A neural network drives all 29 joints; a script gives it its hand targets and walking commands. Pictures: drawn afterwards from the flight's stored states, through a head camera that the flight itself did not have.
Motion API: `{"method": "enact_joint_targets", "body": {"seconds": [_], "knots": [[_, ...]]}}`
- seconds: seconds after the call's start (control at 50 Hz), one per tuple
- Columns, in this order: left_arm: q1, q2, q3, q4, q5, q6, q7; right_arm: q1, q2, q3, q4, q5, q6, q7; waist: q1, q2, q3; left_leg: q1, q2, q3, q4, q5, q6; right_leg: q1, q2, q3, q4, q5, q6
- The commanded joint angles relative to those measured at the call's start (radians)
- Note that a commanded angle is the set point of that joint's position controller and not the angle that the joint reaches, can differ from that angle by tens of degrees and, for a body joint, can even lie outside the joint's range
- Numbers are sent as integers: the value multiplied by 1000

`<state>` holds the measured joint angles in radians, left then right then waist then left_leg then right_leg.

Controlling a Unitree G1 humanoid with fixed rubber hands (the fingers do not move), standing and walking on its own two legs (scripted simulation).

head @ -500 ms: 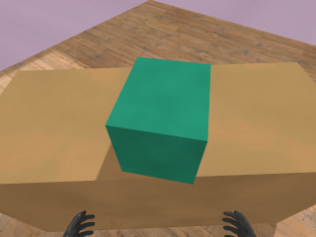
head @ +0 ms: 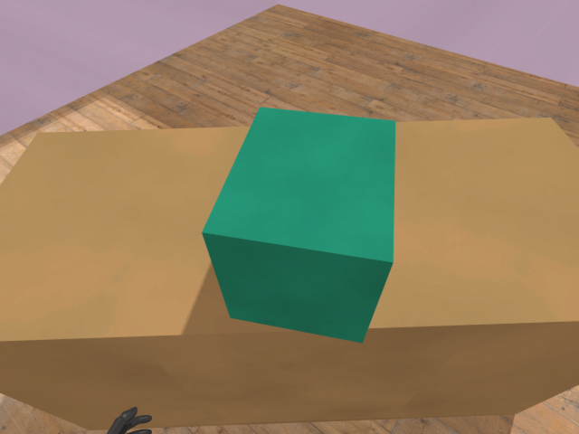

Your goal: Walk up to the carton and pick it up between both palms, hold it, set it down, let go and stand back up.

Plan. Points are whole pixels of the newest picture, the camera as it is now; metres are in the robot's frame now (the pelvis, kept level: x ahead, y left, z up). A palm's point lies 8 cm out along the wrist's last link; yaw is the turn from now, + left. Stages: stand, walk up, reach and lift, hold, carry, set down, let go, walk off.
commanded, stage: stand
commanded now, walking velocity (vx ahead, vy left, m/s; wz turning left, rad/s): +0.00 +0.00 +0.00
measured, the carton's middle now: (310, 222) +0.42 -0.03 +0.05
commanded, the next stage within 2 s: none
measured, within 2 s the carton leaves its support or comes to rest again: neither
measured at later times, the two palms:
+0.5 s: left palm out of the picture +0.09 +0.27 -0.11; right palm out of the picture +0.05 -0.28 -0.13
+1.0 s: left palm out of the picture +0.08 +0.26 -0.11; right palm out of the picture +0.02 -0.29 -0.13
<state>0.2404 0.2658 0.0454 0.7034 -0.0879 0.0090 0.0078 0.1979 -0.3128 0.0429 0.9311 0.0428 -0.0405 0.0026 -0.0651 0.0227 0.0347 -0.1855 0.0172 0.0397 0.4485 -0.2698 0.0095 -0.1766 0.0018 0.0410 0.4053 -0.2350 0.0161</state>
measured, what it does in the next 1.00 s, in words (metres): stands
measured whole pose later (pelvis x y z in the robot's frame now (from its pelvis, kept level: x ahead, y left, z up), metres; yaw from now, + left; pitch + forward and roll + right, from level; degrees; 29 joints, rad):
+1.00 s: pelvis -0.02 -0.01 +0.00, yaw +0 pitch -1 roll +0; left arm 0.21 0.27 0.05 0.93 -0.09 -0.02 0.01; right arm 0.17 -0.32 0.04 1.08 0.04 -0.04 0.00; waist -0.07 0.02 0.03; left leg -0.16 0.02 0.04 0.40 -0.22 0.00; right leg -0.18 0.00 0.04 0.41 -0.21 0.01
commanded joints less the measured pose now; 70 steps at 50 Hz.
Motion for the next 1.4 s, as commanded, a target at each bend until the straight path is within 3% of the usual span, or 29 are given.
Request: {"method": "enact_joint_targets", "body": {"seconds": [0.0, 0.18, 0.22, 0.28, 0.34, 0.42, 0.6, 0.76, 0.8, 0.9, 0.92, 0.98, 1.06, 1.1, 1.36, 1.38], "knots": [[-60, 255, 65, 5, 135, -50, -7, -60, -228, -89, -45, -83, -30, -4, 60, 17, -161, 44, 114, -112, -72, 297, 26, 78, -101, 55, 15, 274, -61], [-62, 266, 64, 83, 129, -53, -3, -38, -253, -85, 15, -78, -26, -11, 51, -4, -160, 69, 123, -115, -78, 332, 27, 92, -103, 52, -1, 306, -61], [-54, 259, 59, 95, 123, -50, -2, -56, -249, -83, 14, -78, -23, -10, 53, 24, -149, 80, 127, -120, -78, 334, 35, 85, -110, 55, -7, 308, -64], [-63, 256, 56, 113, 126, -56, -2, -59, -253, -85, 32, -79, -22, -12, 50, -14, -156, 89, 131, -122, -86, 315, 33, 88, -110, 54, -13, 308, -62], [-74, 265, 52, 130, 125, -56, -1, -57, -249, -79, 39, -72, -17, -10, 39, 22, -161, 93, 130, -115, -92, 311, 33, 80, -110, 60, -20, 303, -65], [-70, 261, 50, 142, 125, -58, 1, -60, -249, -83, 52, -80, -18, -14, 46, -6, -163, 113, 133, -115, -90, 343, 35, 84, -116, 56, -23, 315, -65], [-78, 274, 50, 171, 120, -58, 3, -66, -257, -82, 71, -76, -19, -14, 45, 8, -160, 107, 128, -116, -109, 296, 34, 87, -116, 66, -44, 290, -63], [-94, 267, 43, 181, 119, -64, 7, -51, -247, -77, 93, -72, -18, -9, 36, -13, -143, 93, 129, -114, -118, 270, 32, 91, -129, 82, -58, 310, -68], [-90, 273, 44, 191, 116, -63, 5, -60, -257, -81, 94, -73, -19, -8, 43, -31, -136, 92, 127, -110, -126, 259, 30, 85, -124, 75, -63, 282, -64], [-110, 278, 42, 195, 118, -64, 5, -61, -246, -81, 106, -72, -16, -10, 36, -27, -129, 89, 123, -111, -137, 229, 29, 80, -125, 75, -71, 267, -68], [-98, 277, 45, 195, 115, -62, 4, -64, -247, -77, 106, -74, -18, -7, 46, -8, -135, 88, 124, -104, -128, 231, 30, 87, -127, 82, -77, 266, -66], [-100, 278, 41, 204, 117, -63, 4, -59, -245, -77, 111, -71, -16, -6, 40, -33, -124, 86, 125, -116, -143, 223, 29, 80, -124, 77, -80, 251, -61], [-101, 271, 37, 212, 113, -62, 4, -68, -254, -80, 115, -75, -18, -7, 44, -6, -113, 71, 127, -113, -140, 207, 30, 78, -127, 83, -85, 244, -65], [-103, 268, 34, 214, 112, -62, 2, -65, -246, -75, 118, -73, -20, -8, 46, -34, -116, 73, 132, -124, -148, 203, 33, 71, -124, 81, -79, 232, -68], [-119, 287, 36, 238, 119, -62, 0, -62, -246, -71, 139, -72, -18, -5, 39, -13, -78, 48, 123, -119, -168, 127, 27, 47, -123, 96, -110, 158, -63], [-111, 282, 38, 238, 115, -61, -1, -76, -247, -71, 141, -74, -16, -6, 49, -15, -77, 50, 126, -124, -171, 120, 28, 51, -122, 93, -109, 145, -59]]}}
